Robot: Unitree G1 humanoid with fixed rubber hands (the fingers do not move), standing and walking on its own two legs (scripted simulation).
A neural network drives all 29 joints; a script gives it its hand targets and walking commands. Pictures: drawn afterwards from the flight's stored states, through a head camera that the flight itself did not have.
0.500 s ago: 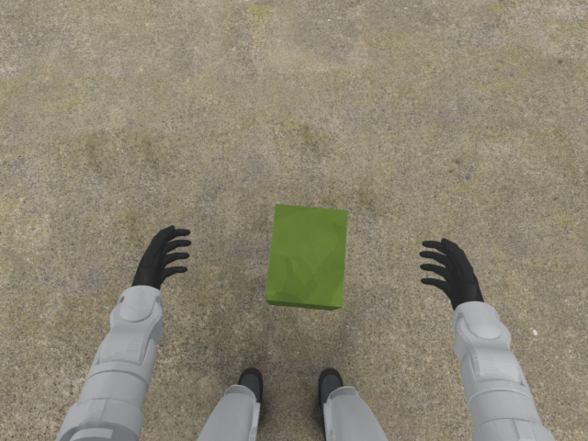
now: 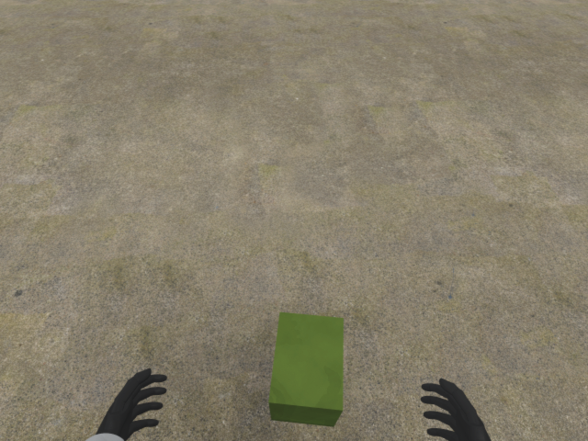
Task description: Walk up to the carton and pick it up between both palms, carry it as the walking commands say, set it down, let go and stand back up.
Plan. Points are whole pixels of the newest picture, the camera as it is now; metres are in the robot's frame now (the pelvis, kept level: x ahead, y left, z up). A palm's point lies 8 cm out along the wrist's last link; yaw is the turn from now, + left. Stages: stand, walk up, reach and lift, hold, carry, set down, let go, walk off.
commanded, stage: let go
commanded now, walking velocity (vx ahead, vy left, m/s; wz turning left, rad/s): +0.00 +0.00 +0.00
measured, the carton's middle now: (306, 369) +0.42 -0.04 -0.66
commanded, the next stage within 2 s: stand in 0.28 s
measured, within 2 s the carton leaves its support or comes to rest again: neither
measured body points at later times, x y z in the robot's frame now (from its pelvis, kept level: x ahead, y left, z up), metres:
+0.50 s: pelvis -0.01 -0.01 -0.01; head -0.03 -0.01 +0.44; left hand +0.11 +0.28 -0.10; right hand +0.13 -0.29 -0.10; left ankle -0.03 +0.12 -0.74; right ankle -0.03 -0.13 -0.74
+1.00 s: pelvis -0.01 +0.01 +0.00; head -0.04 +0.00 +0.45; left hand +0.08 +0.30 -0.11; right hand +0.10 -0.29 -0.11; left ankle -0.03 +0.12 -0.74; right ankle -0.03 -0.13 -0.74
